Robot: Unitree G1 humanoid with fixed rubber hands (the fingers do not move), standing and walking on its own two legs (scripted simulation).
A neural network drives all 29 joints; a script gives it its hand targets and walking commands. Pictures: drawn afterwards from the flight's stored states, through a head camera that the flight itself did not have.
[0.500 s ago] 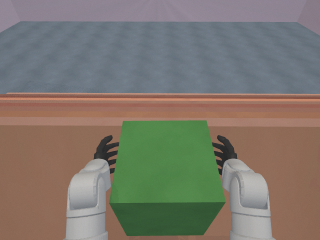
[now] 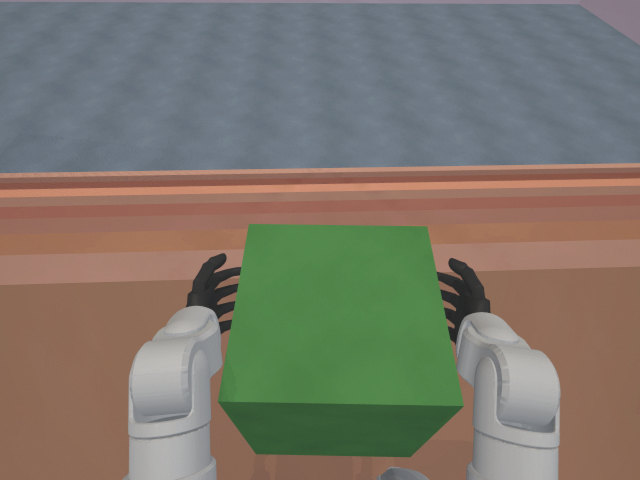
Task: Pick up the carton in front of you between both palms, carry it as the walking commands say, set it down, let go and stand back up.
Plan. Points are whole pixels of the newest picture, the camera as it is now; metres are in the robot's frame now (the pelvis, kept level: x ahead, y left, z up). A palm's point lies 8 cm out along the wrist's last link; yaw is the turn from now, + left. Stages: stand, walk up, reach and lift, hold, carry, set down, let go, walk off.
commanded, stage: carry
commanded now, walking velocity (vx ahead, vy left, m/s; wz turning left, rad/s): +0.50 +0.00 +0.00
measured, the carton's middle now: (335, 348) +0.27 -0.01 +0.02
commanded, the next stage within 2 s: none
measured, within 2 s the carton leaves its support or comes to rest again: neither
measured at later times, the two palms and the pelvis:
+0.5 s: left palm (241, 168) +0.58 +0.13 +0.06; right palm (409, 159) +0.61 -0.16 +0.06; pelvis +0.34 -0.04 +0.00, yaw +4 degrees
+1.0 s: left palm (238, 53) +1.00 +0.18 +0.08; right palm (362, 52) +1.00 -0.12 +0.09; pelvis +0.64 +0.03 -0.02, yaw +1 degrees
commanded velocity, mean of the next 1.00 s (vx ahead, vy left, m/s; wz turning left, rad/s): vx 0.50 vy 0.00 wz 0.00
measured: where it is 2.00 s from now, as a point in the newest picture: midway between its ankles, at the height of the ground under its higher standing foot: (300, 242)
